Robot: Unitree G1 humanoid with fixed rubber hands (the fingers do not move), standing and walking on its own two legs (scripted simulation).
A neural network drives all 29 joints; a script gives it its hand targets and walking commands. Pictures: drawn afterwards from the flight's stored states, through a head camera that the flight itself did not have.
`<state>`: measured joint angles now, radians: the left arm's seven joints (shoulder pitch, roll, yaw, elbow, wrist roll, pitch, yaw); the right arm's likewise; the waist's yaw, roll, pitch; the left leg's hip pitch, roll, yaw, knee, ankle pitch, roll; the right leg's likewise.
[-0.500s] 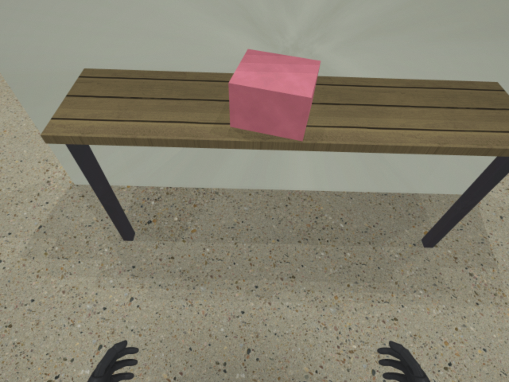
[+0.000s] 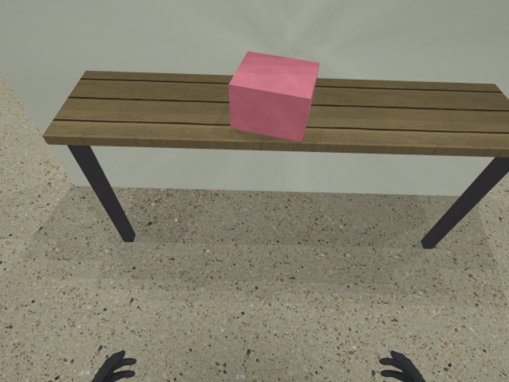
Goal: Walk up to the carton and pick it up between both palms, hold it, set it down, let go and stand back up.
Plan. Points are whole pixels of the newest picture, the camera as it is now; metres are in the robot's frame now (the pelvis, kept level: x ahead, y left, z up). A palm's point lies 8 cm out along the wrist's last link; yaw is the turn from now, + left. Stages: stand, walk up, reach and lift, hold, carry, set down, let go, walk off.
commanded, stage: stand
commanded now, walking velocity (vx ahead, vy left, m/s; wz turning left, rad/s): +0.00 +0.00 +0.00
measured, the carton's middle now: (274, 95) +0.84 -0.05 -0.04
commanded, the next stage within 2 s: walk up in 0.76 s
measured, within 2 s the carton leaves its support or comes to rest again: neither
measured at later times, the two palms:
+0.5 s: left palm out of the picture +0.08 +0.25 -0.11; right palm out of the picture +0.08 -0.26 -0.11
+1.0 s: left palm out of the picture +0.05 +0.25 -0.12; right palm out of the picture +0.05 -0.27 -0.11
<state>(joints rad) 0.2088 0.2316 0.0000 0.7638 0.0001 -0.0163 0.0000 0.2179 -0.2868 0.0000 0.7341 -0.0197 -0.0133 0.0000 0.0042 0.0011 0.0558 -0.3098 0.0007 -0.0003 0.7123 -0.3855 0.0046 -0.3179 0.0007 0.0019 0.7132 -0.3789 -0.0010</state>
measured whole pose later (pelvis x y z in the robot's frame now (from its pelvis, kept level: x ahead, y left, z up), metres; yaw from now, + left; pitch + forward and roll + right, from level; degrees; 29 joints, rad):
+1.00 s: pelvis -0.03 +0.00 +0.00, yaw +0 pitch -3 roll +0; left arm 0.21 0.23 0.00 0.90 0.00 -0.02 0.00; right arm 0.21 -0.29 0.00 0.88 -0.02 -0.01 0.00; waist 0.00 0.00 0.07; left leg -0.31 0.00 0.00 0.71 -0.34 0.01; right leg -0.32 0.00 0.00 0.71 -0.34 0.00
